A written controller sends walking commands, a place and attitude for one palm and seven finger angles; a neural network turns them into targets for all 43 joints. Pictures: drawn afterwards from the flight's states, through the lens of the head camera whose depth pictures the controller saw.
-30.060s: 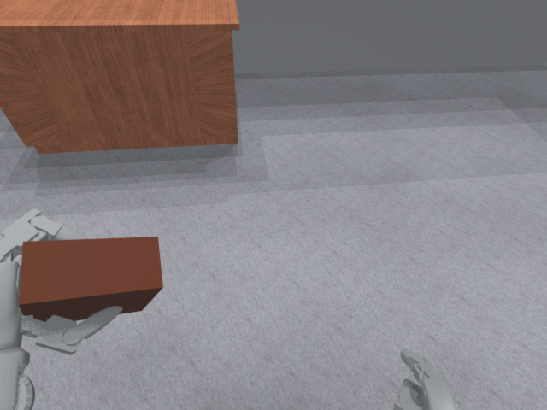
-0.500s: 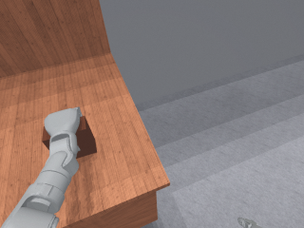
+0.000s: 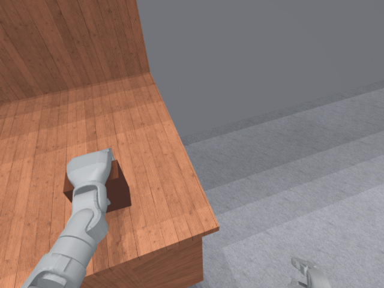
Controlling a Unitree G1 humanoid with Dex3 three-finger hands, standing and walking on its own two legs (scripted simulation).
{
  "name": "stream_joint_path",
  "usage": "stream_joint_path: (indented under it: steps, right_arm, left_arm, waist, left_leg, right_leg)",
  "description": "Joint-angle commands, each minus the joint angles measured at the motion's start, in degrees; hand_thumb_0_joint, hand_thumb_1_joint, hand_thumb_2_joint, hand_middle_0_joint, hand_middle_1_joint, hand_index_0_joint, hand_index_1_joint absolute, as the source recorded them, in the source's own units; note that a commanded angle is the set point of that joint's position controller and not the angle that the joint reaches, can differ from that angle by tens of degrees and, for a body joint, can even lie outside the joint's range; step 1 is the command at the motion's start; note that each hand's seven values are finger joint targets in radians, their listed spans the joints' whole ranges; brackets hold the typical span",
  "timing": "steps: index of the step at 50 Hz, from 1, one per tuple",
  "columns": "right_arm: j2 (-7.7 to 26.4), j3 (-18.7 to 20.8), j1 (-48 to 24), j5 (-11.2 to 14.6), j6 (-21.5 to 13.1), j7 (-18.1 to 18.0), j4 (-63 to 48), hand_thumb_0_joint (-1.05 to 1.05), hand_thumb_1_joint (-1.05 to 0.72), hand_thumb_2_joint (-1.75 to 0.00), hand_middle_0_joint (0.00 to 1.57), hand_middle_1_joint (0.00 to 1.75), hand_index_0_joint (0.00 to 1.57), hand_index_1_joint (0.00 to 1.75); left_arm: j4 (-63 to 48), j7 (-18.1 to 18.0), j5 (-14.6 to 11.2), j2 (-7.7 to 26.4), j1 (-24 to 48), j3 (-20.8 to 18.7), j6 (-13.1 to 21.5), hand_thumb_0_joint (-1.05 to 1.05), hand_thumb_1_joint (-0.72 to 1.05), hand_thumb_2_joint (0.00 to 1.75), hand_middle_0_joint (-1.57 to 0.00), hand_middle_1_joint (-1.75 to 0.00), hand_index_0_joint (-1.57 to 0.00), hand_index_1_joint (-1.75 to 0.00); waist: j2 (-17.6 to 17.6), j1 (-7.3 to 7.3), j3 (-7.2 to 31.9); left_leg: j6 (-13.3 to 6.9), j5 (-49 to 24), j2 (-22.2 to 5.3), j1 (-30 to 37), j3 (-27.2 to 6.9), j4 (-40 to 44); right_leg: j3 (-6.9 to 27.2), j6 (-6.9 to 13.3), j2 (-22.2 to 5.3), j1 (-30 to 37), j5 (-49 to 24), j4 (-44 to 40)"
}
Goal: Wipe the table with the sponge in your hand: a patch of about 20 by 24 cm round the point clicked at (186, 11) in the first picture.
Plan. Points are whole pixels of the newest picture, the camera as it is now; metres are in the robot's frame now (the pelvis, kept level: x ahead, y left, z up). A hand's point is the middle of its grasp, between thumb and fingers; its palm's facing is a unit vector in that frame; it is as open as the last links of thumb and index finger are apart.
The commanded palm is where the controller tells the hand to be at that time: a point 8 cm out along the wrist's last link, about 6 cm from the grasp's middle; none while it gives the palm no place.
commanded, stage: wipe back along the middle lane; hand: left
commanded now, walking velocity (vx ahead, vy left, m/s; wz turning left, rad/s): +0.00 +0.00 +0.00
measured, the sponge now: (103, 194) +0.33 +0.26 -0.02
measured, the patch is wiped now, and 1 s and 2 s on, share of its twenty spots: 0.60 0.75 0.85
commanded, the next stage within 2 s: slide across to the third lane in 0.80 s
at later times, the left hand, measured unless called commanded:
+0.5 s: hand (102, 195) +0.30 +0.23 +0.03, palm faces +0.00 -0.06 -1.00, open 10.1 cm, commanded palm +0.25 +0.21 +0.07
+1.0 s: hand (110, 212) +0.26 +0.20 +0.03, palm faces +0.02 -0.09 -1.00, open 10.1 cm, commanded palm +0.22 +0.18 +0.07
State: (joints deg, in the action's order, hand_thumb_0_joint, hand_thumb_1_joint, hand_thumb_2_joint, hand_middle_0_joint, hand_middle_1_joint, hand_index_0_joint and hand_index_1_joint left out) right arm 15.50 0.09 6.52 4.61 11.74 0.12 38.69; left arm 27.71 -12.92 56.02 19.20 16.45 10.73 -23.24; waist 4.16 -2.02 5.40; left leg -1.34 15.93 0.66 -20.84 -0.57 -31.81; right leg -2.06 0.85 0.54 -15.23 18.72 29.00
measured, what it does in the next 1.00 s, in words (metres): stands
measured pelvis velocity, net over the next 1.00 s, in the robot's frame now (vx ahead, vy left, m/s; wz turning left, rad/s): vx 0.00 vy -0.01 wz -0.01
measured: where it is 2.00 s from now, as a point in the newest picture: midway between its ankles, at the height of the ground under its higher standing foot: outside the picture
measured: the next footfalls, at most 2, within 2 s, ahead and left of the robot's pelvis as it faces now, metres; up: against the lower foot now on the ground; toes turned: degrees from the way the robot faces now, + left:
none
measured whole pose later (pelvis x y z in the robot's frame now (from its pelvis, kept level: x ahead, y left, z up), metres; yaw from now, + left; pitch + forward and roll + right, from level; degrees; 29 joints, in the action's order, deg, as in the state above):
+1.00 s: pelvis +0.00 -0.01 +0.00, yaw -1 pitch +1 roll +0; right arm 14.8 -0.6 1.6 4.8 11.8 3.0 36.5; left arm 4.7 -13.0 57.3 15.9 -2.3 17.5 -30.6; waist 5.0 -4.7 5.0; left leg -0.4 17.0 0.4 -17.1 0.0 -32.7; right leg -1.4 1.8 0.8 -12.8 20.9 32.3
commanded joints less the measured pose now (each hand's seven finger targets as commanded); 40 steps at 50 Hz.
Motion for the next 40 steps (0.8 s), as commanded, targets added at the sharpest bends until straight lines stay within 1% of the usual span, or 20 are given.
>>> stream_joint_path:
  steps: [1,2,4,9,12,13,14,15,17,19,21,22,23,25,27,33,35,37,38,40]
  right_arm:
    - [7.27,2.58,-8.29,0.10,-2.59,0.14,-8.74,0.00,-0.90,-0.90,0.20,0.30,0.20,0.30]
    - [7.07,2.68,-8.83,0.26,-2.53,0.33,-8.83,0.00,-0.90,-0.90,0.20,0.30,0.20,0.30]
    - [7.02,2.57,-9.10,0.25,-2.58,0.49,-8.97,0.00,-0.90,-0.90,0.20,0.30,0.20,0.30]
    - [6.77,2.49,-10.23,0.37,-2.57,0.69,-9.29,0.00,-0.90,-0.90,0.20,0.30,0.20,0.30]
    - [7.00,2.32,-11.23,0.48,-2.34,0.63,-9.25,0.00,-0.90,-0.90,0.20,0.30,0.20,0.30]
    - [6.73,2.12,-11.29,0.46,-2.43,0.60,-9.57,0.00,-0.90,-0.90,0.20,0.30,0.20,0.30]
    - [6.73,2.13,-11.19,0.52,-2.47,0.64,-9.39,0.00,-0.90,-0.90,0.20,0.30,0.20,0.30]
    - [6.62,2.05,-11.33,0.49,-2.55,0.78,-9.69,0.00,-0.90,-0.90,0.20,0.30,0.20,0.30]
    - [6.76,2.01,-12.03,0.51,-2.64,0.98,-9.98,0.00,-0.90,-0.90,0.20,0.30,0.20,0.30]
    - [6.16,1.92,-12.23,0.52,-2.74,1.25,-10.45,0.00,-0.90,-0.90,0.20,0.30,0.20,0.30]
    - [6.13,1.95,-12.37,0.48,-2.88,1.57,-10.72,0.00,-0.90,-0.90,0.20,0.30,0.20,0.30]
    - [6.27,2.13,-12.65,0.56,-2.83,1.72,-10.79,0.00,-0.90,-0.90,0.20,0.30,0.20,0.30]
    - [6.02,1.74,-12.87,0.60,-2.75,1.78,-11.07,0.00,-0.90,-0.90,0.20,0.30,0.20,0.30]
    - [5.88,1.80,-13.46,0.60,-2.69,1.95,-11.24,0.00,-0.90,-0.90,0.20,0.30,0.20,0.30]
    - [6.11,1.86,-13.90,0.71,-2.59,2.08,-11.23,0.00,-0.90,-0.90,0.20,0.30,0.20,0.30]
    - [5.28,1.93,-14.73,0.64,-2.73,3.16,-12.18,0.00,-0.90,-0.90,0.20,0.30,0.20,0.30]
    - [5.06,1.87,-15.23,0.69,-2.77,3.56,-12.50,0.00,-0.90,-0.90,0.20,0.30,0.20,0.30]
    - [5.61,1.86,-15.47,0.61,-2.65,3.54,-12.25,0.00,-0.90,-0.90,0.20,0.30,0.20,0.30]
    - [5.08,1.76,-15.57,0.67,-2.64,3.52,-12.39,0.00,-0.90,-0.90,0.20,0.30,0.20,0.30]
    - [4.95,1.67,-15.92,0.74,-2.77,3.60,-12.70,0.00,-0.90,-0.90,0.20,0.30,0.20,0.30]
  left_arm:
    - [-5.69,1.26,-1.50,3.59,4.27,-0.42,-0.38,0.00,0.10,1.30,-1.20,-1.60,-1.20,-1.60]
    - [-6.96,1.28,-1.60,2.71,5.05,-0.01,-0.44,0.00,0.10,1.30,-1.20,-1.60,-1.20,-1.60]
    - [-7.61,1.07,-1.88,2.05,3.00,0.85,-1.06,0.00,0.10,1.30,-1.20,-1.60,-1.20,-1.60]
    - [-9.56,0.99,-2.64,0.19,0.86,2.28,-2.78,0.00,0.10,1.30,-1.20,-1.60,-1.20,-1.60]
    - [-10.56,1.32,-2.62,2.23,0.57,0.56,-3.65,0.00,0.10,1.30,-1.20,-1.60,-1.20,-1.60]
    - [-11.57,1.48,-2.87,0.02,0.93,2.80,-3.82,0.00,0.10,1.30,-1.20,-1.60,-1.20,-1.60]
    - [-11.36,1.44,-2.74,0.74,0.41,2.18,-4.03,0.00,0.10,1.30,-1.20,-1.60,-1.20,-1.60]
    - [-11.81,1.66,-2.75,-0.48,-0.57,3.29,-4.04,0.00,0.10,1.30,-1.20,-1.60,-1.20,-1.60]
    - [-12.98,1.73,-2.88,1.82,-3.73,0.83,-4.09,0.00,0.10,1.30,-1.20,-1.60,-1.20,-1.60]
    - [-14.64,1.86,-2.83,-1.17,-5.11,3.82,-3.95,0.00,0.10,1.30,-1.20,-1.60,-1.20,-1.60]
    - [-16.27,2.05,-2.62,-1.94,-5.98,4.93,-4.00,0.00,0.10,1.30,-1.20,-1.60,-1.20,-1.60]
    - [-16.52,1.97,-2.76,0.33,-7.95,2.35,-4.14,0.00,0.10,1.30,-1.20,-1.60,-1.20,-1.60]
    - [-17.52,2.11,-2.87,-1.68,-7.77,4.74,-4.27,0.00,0.10,1.30,-1.20,-1.60,-1.20,-1.60]
    - [-18.95,2.25,-2.86,-2.76,-7.31,6.02,-4.68,0.00,0.10,1.30,-1.20,-1.60,-1.20,-1.60]
    - [-19.57,2.21,-2.80,-0.82,-8.46,4.01,-5.20,0.00,0.10,1.30,-1.20,-1.60,-1.20,-1.60]
    - [-24.11,2.39,-2.48,-4.42,-14.54,8.05,-5.09,0.00,0.10,1.30,-1.20,-1.60,-1.20,-1.60]
    - [-25.72,2.47,-2.66,-5.18,-16.50,9.05,-5.05,0.00,0.10,1.30,-1.20,-1.60,-1.20,-1.60]
    - [-26.01,2.14,-2.60,-1.64,-17.94,5.62,-5.32,0.00,0.10,1.30,-1.20,-1.60,-1.20,-1.60]
    - [-26.55,2.13,-2.87,-3.61,-18.37,7.28,-5.36,0.00,0.10,1.30,-1.20,-1.60,-1.20,-1.60]
    - [-27.80,1.91,-2.85,-2.94,-20.25,6.73,-5.35,0.00,0.10,1.30,-1.20,-1.60,-1.20,-1.60]
  waist:
    - [-6.95,-0.14,9.39]
    - [-6.57,-0.04,10.42]
    - [-6.25,-0.19,8.43]
    - [-7.73,-0.53,8.09]
    - [-8.05,-0.85,7.76]
    - [-7.54,-0.47,7.58]
    - [-7.56,-0.57,7.33]
    - [-7.73,-0.55,7.26]
    - [-7.35,-1.49,7.83]
    - [-7.05,-1.09,7.48]
    - [-6.86,-0.98,7.95]
    - [-7.41,-1.56,7.63]
    - [-6.54,-1.08,7.16]
    - [-6.97,-0.90,6.28]
    - [-7.48,-1.30,6.26]
    - [-7.40,-1.54,7.98]
    - [-7.77,-1.55,7.10]
    - [-9.08,-2.04,6.86]
    - [-9.43,-1.77,6.65]
    - [-9.46,-2.09,5.92]
  left_leg:
    - [-1.29,-15.60,1.02,6.73,-0.61,2.53]
    - [-1.19,-16.37,0.73,7.15,-0.89,2.75]
    - [-1.22,-14.46,0.75,6.94,-0.99,2.92]
    - [-1.37,-13.47,0.71,6.89,-1.05,3.11]
    - [-1.23,-13.22,0.57,6.62,-1.31,3.52]
    - [-1.37,-13.05,0.76,6.98,-0.93,3.37]
    - [-1.32,-13.10,0.65,7.04,-1.08,3.27]
    - [-1.37,-13.26,0.75,6.95,-0.98,3.20]
    - [-1.22,-14.41,0.71,6.96,-1.16,3.26]
    - [-1.29,-15.13,0.71,7.49,-0.98,2.86]
    - [-1.34,-15.98,0.67,7.87,-0.98,2.46]
    - [-1.20,-16.08,0.50,7.54,-1.31,2.73]
    - [-1.25,-15.65,0.58,7.58,-1.06,2.79]
    - [-1.34,-15.32,0.58,7.68,-1.06,2.77]
    - [-1.16,-15.64,0.41,7.47,-1.13,2.98]
    - [-1.33,-19.29,0.46,8.80,-0.96,1.56]
    - [-1.38,-19.52,0.44,8.67,-0.83,1.45]
    - [-1.17,-18.67,0.46,7.73,-0.99,1.76]
    - [-1.35,-18.12,0.66,7.67,-0.39,1.52]
    - [-1.32,-17.81,0.76,7.37,-0.24,1.59]
  right_leg:
    - [0.09,2.81,1.80,2.36,-21.44,-1.91]
    - [-0.08,2.92,1.82,2.47,-21.09,-1.48]
    - [-0.30,2.89,1.99,1.39,-18.74,-1.86]
    - [-0.46,2.79,2.02,1.61,-17.61,-1.87]
    - [0.26,2.90,2.02,1.98,-17.37,-1.95]
    - [-0.26,2.70,1.90,2.13,-17.58,-1.75]
    - [-0.14,2.79,1.99,1.76,-17.47,-1.70]
    - [-0.25,2.75,1.92,1.96,-17.90,-1.72]
    - [0.37,2.96,2.02,3.12,-19.34,-1.50]
    - [-0.12,2.82,1.92,2.86,-20.05,-1.12]
    - [0.13,2.87,1.95,2.91,-21.15,-0.89]
    - [0.61,3.00,2.07,3.27,-21.15,-1.00]
    - [0.12,2.81,1.88,3.18,-20.90,-0.80]
    - [0.09,2.83,1.91,2.63,-20.53,-1.03]
    - [0.62,2.93,1.95,3.14,-21.06,-0.89]
    - [0.69,2.91,1.78,4.33,-25.59,0.65]
    - [0.80,2.85,1.71,4.33,-26.71,0.62]
    - [1.84,2.95,1.89,4.88,-27.17,0.66]
    - [1.27,2.62,1.57,5.22,-27.62,0.74]
    - [1.64,2.58,1.53,5.33,-28.03,0.60]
